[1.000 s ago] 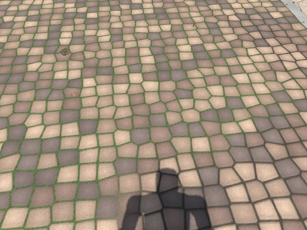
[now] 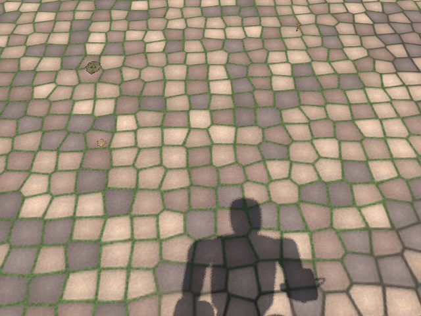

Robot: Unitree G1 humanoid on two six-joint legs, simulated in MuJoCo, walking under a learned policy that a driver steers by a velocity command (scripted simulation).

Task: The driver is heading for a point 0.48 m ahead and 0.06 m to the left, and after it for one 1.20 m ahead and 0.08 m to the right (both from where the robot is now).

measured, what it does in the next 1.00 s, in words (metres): walks ahead: right foot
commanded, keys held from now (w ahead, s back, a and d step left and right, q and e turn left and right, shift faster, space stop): w+q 0.28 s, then w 0.16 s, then w+e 0.56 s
